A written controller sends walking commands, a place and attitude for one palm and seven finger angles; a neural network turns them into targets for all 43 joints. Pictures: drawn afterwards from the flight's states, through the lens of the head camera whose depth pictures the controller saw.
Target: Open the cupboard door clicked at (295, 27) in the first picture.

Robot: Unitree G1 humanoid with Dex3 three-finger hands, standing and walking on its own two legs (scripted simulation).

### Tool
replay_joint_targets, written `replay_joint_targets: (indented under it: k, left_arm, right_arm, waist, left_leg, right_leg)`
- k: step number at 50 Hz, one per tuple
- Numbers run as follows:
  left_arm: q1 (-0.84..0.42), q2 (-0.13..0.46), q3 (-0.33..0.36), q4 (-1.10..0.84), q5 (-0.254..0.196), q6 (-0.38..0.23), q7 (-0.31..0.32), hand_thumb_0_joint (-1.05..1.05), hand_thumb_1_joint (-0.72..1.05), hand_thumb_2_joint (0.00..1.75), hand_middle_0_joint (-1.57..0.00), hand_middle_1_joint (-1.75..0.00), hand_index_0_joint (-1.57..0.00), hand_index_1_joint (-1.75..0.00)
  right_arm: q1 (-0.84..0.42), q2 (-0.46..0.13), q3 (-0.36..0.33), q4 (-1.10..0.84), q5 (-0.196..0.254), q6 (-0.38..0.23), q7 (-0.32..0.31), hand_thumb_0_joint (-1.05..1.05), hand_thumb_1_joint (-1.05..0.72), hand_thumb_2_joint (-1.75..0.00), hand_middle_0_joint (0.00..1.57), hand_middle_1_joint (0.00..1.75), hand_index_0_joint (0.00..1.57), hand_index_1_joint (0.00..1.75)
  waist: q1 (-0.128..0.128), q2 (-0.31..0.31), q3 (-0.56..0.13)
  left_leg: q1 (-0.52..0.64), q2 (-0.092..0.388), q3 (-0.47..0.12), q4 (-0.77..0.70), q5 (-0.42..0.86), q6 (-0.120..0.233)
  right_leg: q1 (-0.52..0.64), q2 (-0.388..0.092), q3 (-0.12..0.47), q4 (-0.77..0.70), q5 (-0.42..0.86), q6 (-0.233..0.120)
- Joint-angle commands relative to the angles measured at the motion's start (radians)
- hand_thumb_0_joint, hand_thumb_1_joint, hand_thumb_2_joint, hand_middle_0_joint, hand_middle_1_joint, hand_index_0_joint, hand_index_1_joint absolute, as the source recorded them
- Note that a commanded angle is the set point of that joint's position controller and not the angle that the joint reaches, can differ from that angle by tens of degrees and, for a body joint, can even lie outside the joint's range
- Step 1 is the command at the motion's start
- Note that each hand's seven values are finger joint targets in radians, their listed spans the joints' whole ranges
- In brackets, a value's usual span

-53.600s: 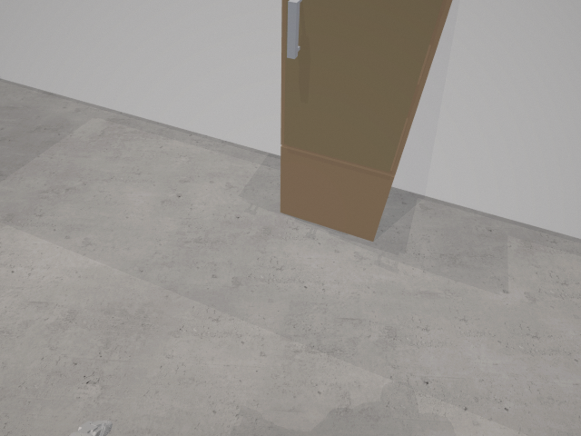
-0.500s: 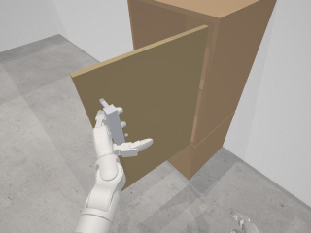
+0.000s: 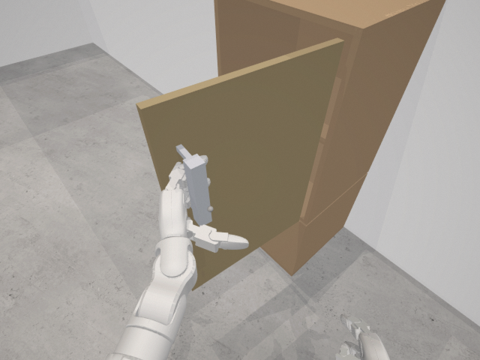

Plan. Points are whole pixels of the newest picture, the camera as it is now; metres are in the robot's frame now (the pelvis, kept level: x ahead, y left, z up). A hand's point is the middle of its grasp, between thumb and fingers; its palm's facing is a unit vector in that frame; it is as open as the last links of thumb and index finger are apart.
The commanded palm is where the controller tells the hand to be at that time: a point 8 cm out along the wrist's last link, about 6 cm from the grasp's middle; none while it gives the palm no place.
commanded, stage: slide the hand sideways off the handle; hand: left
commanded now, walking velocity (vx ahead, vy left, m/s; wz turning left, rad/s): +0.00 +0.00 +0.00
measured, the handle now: (192, 186) +0.37 +0.12 +0.11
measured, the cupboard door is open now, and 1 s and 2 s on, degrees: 84 86 86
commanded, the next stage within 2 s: draw the hand back to the body in 1.12 s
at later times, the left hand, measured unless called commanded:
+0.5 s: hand (209, 223) +0.30 +0.08 +0.10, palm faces -0.13 -0.99 -0.02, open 16.0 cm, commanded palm +0.26 +0.15 +0.10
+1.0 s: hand (166, 253) +0.25 +0.13 +0.10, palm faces -0.04 -1.00 -0.06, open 16.1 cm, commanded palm +0.22 +0.20 +0.10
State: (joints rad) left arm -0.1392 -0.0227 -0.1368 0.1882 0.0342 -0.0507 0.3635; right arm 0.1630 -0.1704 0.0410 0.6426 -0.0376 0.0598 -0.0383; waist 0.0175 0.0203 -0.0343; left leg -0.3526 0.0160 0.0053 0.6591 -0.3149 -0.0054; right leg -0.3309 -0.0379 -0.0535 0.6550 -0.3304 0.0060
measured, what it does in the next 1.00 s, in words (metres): stands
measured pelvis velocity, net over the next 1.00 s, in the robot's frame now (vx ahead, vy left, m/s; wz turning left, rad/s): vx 0.03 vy -0.03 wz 0.00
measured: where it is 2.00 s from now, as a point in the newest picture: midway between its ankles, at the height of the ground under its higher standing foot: outside the picture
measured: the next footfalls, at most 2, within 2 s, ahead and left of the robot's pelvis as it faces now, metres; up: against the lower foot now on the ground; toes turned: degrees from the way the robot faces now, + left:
none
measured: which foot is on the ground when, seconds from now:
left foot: down 0.00-1.00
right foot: down 0.00-1.00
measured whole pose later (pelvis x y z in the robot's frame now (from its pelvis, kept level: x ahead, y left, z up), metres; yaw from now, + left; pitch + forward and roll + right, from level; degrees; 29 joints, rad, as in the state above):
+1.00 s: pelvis +0.03 -0.03 +0.00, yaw +0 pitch +2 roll +0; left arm 0.33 0.21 0.12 -0.14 -0.26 -0.14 -0.24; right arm 0.22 -0.25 0.03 0.56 0.02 -0.12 -0.07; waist 0.02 0.06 -0.05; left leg -0.34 0.05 -0.01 0.68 -0.36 -0.05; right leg -0.33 0.00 -0.07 0.69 -0.39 -0.03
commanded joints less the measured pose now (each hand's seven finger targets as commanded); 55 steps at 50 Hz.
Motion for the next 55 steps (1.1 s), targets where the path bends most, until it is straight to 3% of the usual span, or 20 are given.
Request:
replay_joint_targets:
  k: [1,2,4,6,10,12,15,18,20,27,30,33,36,38,41,44,47,49,51,55]
  left_arm:
    - [-0.432,0.095,-0.093,-0.242,-0.048,-0.144,-0.385,0.00,-0.50,0.30,-0.15,-0.30,-0.15,-0.30]
    - [-0.418,0.086,-0.069,-0.217,-0.104,-0.134,-0.434,0.00,-0.50,0.30,-0.15,-0.30,-0.15,-0.30]
    - [-0.405,0.057,-0.028,-0.212,-0.196,-0.107,-0.463,0.00,-0.50,0.30,-0.15,-0.30,-0.15,-0.30]
    - [-0.290,0.079,0.047,-0.184,-0.236,-0.084,-0.443,0.00,-0.50,0.30,-0.15,-0.30,-0.15,-0.30]
    - [-0.179,0.129,0.086,-0.269,-0.185,-0.082,-0.377,0.00,-0.50,0.30,-0.15,-0.30,-0.15,-0.30]
    - [-0.159,0.104,0.054,-0.335,-0.159,-0.084,-0.360,0.00,-0.50,0.30,-0.15,-0.30,-0.15,-0.30]
    - [-0.103,0.157,0.095,-0.348,-0.143,-0.076,-0.346,0.00,-0.50,0.30,-0.15,-0.30,-0.15,-0.30]
    - [-0.089,0.185,0.126,-0.374,-0.141,-0.064,-0.350,0.00,-0.50,0.30,-0.15,-0.30,-0.15,-0.30]
    - [-0.030,0.215,0.166,-0.363,-0.149,-0.053,-0.357,0.00,-0.50,0.30,-0.15,-0.30,-0.15,-0.30]
    - [0.149,0.228,0.214,-0.458,-0.188,-0.043,-0.397,0.00,-0.50,0.30,-0.15,-0.30,-0.15,-0.30]
    - [0.177,0.279,0.261,-0.490,-0.198,-0.057,-0.415,0.00,-0.50,0.30,-0.15,-0.30,-0.15,-0.30]
    - [0.208,0.279,0.272,-0.522,-0.219,-0.083,-0.449,0.00,-0.50,0.30,-0.15,-0.30,-0.15,-0.30]
    - [0.229,0.322,0.320,-0.527,-0.247,-0.111,-0.481,0.00,-0.50,0.30,-0.15,-0.30,-0.15,-0.30]
    - [0.265,0.310,0.311,-0.531,-0.260,-0.125,-0.509,0.00,-0.50,0.30,-0.15,-0.30,-0.15,-0.30]
    - [0.294,0.348,0.355,-0.532,-0.280,-0.144,-0.538,0.00,-0.50,0.30,-0.15,-0.30,-0.15,-0.30]
    - [0.336,0.362,0.378,-0.531,-0.300,-0.157,-0.568,0.00,-0.50,0.30,-0.15,-0.30,-0.15,-0.30]
    - [0.348,0.371,0.383,-0.548,-0.314,-0.167,-0.593,0.00,-0.50,0.30,-0.15,-0.30,-0.15,-0.30]
    - [0.370,0.386,0.408,-0.533,-0.327,-0.173,-0.609,0.00,-0.50,0.30,-0.15,-0.30,-0.15,-0.30]
    - [0.385,0.378,0.396,-0.550,-0.337,-0.179,-0.628,0.00,-0.50,0.30,-0.15,-0.30,-0.15,-0.30]
    - [0.334,0.388,0.381,-0.532,-0.351,-0.176,-0.668,0.00,-0.50,0.30,-0.15,-0.30,-0.15,-0.30]
  right_arm:
    - [-0.070,-0.129,-0.033,-0.175,0.035,-0.070,-0.037,0.00,-0.90,-0.90,0.20,0.30,0.20,0.30]
    - [-0.079,-0.128,-0.028,-0.185,0.047,-0.082,-0.042,0.00,-0.90,-0.90,0.20,0.30,0.20,0.30]
    - [-0.095,-0.128,-0.021,-0.199,0.061,-0.118,-0.047,0.00,-0.90,-0.90,0.20,0.30,0.20,0.30]
    - [-0.091,-0.130,-0.019,-0.199,0.066,-0.145,-0.038,0.00,-0.90,-0.90,0.20,0.30,0.20,0.30]
    - [-0.074,-0.136,-0.029,-0.213,0.057,-0.167,-0.007,0.00,-0.90,-0.90,0.20,0.30,0.20,0.30]
    - [-0.076,-0.129,-0.029,-0.228,0.055,-0.170,0.008,0.00,-0.90,-0.90,0.20,0.30,0.20,0.30]
    - [-0.075,-0.136,-0.031,-0.233,0.050,-0.164,0.008,0.00,-0.90,-0.90,0.20,0.30,0.20,0.30]
    - [-0.085,-0.132,-0.029,-0.239,0.050,-0.156,0.002,0.00,-0.90,-0.90,0.20,0.30,0.20,0.30]
    - [-0.083,-0.133,-0.028,-0.238,0.050,-0.150,-0.002,0.00,-0.90,-0.90,0.20,0.30,0.20,0.30]
    - [-0.084,-0.127,-0.031,-0.264,0.051,-0.142,-0.005,0.00,-0.90,-0.90,0.20,0.30,0.20,0.30]
    - [-0.075,-0.131,-0.036,-0.260,0.050,-0.148,-0.013,0.00,-0.90,-0.90,0.20,0.30,0.20,0.30]
    - [-0.075,-0.130,-0.038,-0.260,0.052,-0.159,-0.021,0.00,-0.90,-0.90,0.20,0.30,0.20,0.30]
    - [-0.063,-0.137,-0.040,-0.251,0.054,-0.177,-0.027,0.00,-0.90,-0.90,0.20,0.30,0.20,0.30]
    - [-0.063,-0.139,-0.040,-0.256,0.056,-0.189,-0.030,0.00,-0.90,-0.90,0.20,0.30,0.20,0.30]
    - [-0.051,-0.145,-0.045,-0.251,0.058,-0.208,-0.034,0.00,-0.90,-0.90,0.20,0.30,0.20,0.30]
    - [-0.044,-0.152,-0.046,-0.250,0.060,-0.224,-0.037,0.00,-0.90,-0.90,0.20,0.30,0.20,0.30]
    - [-0.044,-0.155,-0.046,-0.254,0.062,-0.243,-0.038,0.00,-0.90,-0.90,0.20,0.30,0.20,0.30]
    - [-0.039,-0.161,-0.046,-0.250,0.063,-0.253,-0.041,0.00,-0.90,-0.90,0.20,0.30,0.20,0.30]
    - [-0.042,-0.161,-0.046,-0.258,0.064,-0.267,-0.042,0.00,-0.90,-0.90,0.20,0.30,0.20,0.30]
    - [-0.034,-0.175,-0.044,-0.241,0.068,-0.293,-0.052,0.00,-0.90,-0.90,0.20,0.30,0.20,0.30]
  waist:
    - [-0.066,0.021,-0.208]
    - [-0.058,0.011,-0.191]
    - [-0.043,-0.020,-0.181]
    - [-0.011,-0.050,-0.161]
    - [0.017,-0.052,-0.186]
    - [0.010,-0.018,-0.179]
    - [0.014,-0.059,-0.152]
    - [0.014,-0.029,-0.150]
    - [0.025,-0.044,-0.141]
    - [0.032,-0.049,-0.153]
    - [0.022,-0.072,-0.159]
    - [0.015,-0.038,-0.154]
    - [0.010,-0.051,-0.154]
    - [0.011,-0.039,-0.152]
    - [0.016,-0.025,-0.159]
    - [0.018,-0.052,-0.163]
    - [0.017,-0.031,-0.151]
    - [0.017,-0.066,-0.140]
    - [0.020,-0.041,-0.148]
    - [-0.005,-0.043,-0.102]
  left_leg:
    - [0.157,-0.017,-0.016,-0.090,0.150,0.022]
    - [0.146,-0.018,-0.027,-0.100,0.110,0.018]
    - [0.132,-0.019,-0.042,-0.115,0.061,0.012]
    - [0.112,-0.017,-0.047,-0.129,0.056,0.006]
    - [0.106,-0.011,-0.036,-0.132,0.114,0.001]
    - [0.114,-0.010,-0.027,-0.127,0.126,0.002]
    - [0.090,-0.006,-0.018,-0.129,0.093,0.007]
    - [0.090,-0.014,0.000,-0.124,0.084,0.010]
    - [0.078,-0.015,0.004,-0.124,0.093,0.011]
    - [0.078,-0.024,0.024,-0.104,0.184,0.014]
    - [0.079,-0.026,0.027,-0.083,0.205,0.020]
    - [0.079,-0.032,0.030,-0.072,0.202,0.019]
    - [0.068,-0.033,0.023,-0.057,0.199,0.020]
    - [0.062,-0.037,0.021,-0.050,0.197,0.019]
    - [0.055,-0.038,0.017,-0.040,0.202,0.017]
    - [0.042,-0.040,0.014,-0.031,0.205,0.017]
    - [0.030,-0.040,0.010,-0.026,0.185,0.016]
    - [0.014,-0.040,0.004,-0.023,0.178,0.016]
    - [0.012,-0.041,0.005,-0.018,0.174,0.016]
    - [-0.004,-0.039,-0.003,-0.003,0.140,0.020]
  right_leg:
    - [-0.001,0.032,0.005,-0.084,0.221,-0.044]
    - [-0.006,0.039,-0.005,-0.092,0.177,-0.044]
    - [-0.009,0.046,-0.023,-0.105,0.122,-0.040]
    - [0.002,0.048,-0.036,-0.108,0.106,-0.038]
    - [0.031,0.045,-0.033,-0.091,0.139,-0.036]
    - [0.021,0.043,-0.031,-0.085,0.150,-0.037]
    - [0.024,0.047,-0.023,-0.097,0.122,-0.033]
    - [0.031,0.044,-0.010,-0.105,0.127,-0.032]
    - [0.052,0.046,-0.005,-0.113,0.140,-0.032]
    - [0.107,0.042,0.005,-0.105,0.299,-0.023]
    - [0.115,0.043,0.022,-0.107,0.345,-0.015]
    - [0.105,0.040,0.029,-0.102,0.357,-0.011]
    - [0.106,0.035,0.045,-0.103,0.378,-0.003]
    - [0.102,0.032,0.048,-0.098,0.391,0.001]
    - [0.103,0.028,0.053,-0.089,0.406,0.004]
    - [0.108,0.025,0.058,-0.080,0.440,0.011]
    - [0.091,0.023,0.063,-0.081,0.392,0.009]
    - [0.085,0.024,0.063,-0.082,0.373,0.010]
    - [0.085,0.019,0.069,-0.080,0.360,0.010]
    - [0.031,0.025,0.072,-0.097,0.268,0.008]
